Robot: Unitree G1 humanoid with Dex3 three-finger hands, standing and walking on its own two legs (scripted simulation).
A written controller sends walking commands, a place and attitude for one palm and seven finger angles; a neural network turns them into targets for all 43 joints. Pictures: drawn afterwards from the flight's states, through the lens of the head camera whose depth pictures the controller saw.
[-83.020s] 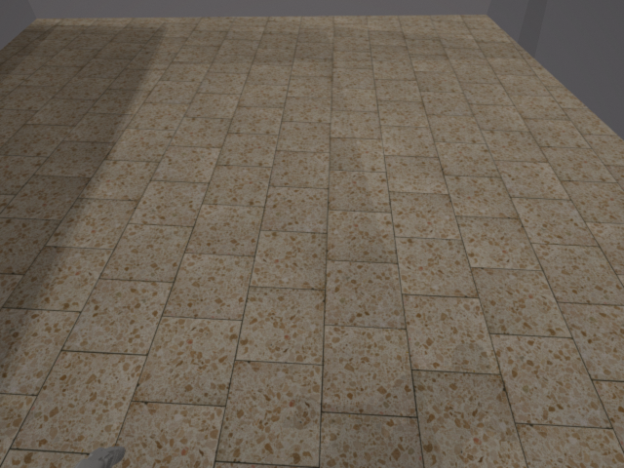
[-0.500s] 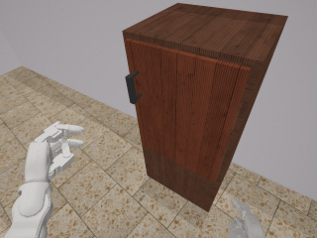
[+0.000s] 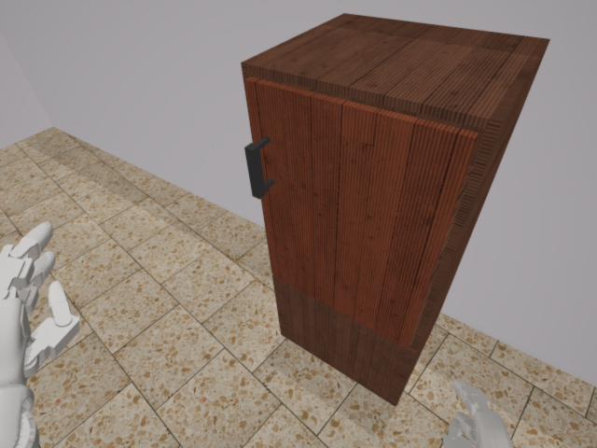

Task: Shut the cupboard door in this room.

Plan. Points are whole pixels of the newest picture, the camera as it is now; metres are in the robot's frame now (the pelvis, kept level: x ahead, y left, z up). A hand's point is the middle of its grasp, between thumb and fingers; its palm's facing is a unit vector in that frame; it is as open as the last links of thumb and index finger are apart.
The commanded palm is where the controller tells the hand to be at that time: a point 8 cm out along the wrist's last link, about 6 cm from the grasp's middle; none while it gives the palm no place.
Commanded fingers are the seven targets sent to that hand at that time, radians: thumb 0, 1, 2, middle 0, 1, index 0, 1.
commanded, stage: draw the hand back to the body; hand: left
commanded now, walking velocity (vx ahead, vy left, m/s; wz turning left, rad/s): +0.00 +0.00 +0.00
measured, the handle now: (261, 167) +0.64 +0.17 +0.05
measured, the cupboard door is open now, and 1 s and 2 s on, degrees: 0 0 0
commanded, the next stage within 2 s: step back with the hand held close in 0.10 s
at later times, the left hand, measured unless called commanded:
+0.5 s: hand (60, 327) +0.18 +0.28 +0.16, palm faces +0.40 -0.78 -0.48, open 7.4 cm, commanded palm +0.12 +0.31 +0.17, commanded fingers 0.00 0.90 0.90 -0.20 -0.30 -0.20 -0.30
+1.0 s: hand out of the picture +0.10 +0.28 +0.16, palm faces +0.49 -0.75 -0.44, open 7.4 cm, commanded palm +0.03 +0.32 +0.17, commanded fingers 0.00 0.90 0.90 -0.20 -0.30 -0.20 -0.30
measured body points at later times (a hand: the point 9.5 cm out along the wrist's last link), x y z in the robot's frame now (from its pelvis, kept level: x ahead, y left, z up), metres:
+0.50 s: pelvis -0.02 +0.02 +0.00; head -0.03 -0.01 +0.45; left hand +0.15 +0.31 +0.18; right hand +0.15 -0.24 -0.09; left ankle -0.02 +0.12 -0.74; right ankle +0.00 -0.12 -0.74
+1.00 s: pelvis -0.10 +0.02 -0.02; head -0.10 +0.02 +0.43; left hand +0.07 +0.32 +0.19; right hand +0.05 -0.23 -0.10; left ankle -0.02 +0.12 -0.74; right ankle +0.00 -0.12 -0.74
